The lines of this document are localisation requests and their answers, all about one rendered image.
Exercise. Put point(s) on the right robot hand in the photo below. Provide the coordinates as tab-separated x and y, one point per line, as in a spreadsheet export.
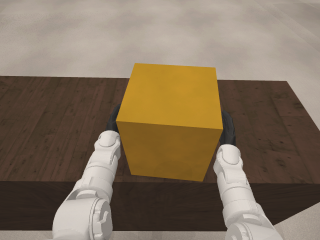
228	136

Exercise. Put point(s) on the robot right forearm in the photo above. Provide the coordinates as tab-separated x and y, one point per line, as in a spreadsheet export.
239	204

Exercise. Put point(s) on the robot left forearm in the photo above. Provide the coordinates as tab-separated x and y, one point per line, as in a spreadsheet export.
100	171

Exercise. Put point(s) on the pedestal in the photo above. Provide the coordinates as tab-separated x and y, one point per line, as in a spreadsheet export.
49	126

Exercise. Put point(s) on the carton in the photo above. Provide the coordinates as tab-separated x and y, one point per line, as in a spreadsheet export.
170	120

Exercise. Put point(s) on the left robot hand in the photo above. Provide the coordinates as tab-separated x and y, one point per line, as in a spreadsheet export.
111	124

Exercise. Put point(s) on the robot left upper arm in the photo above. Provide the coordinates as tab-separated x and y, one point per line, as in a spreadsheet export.
83	219

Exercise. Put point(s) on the robot right upper arm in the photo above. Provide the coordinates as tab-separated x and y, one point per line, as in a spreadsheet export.
247	231

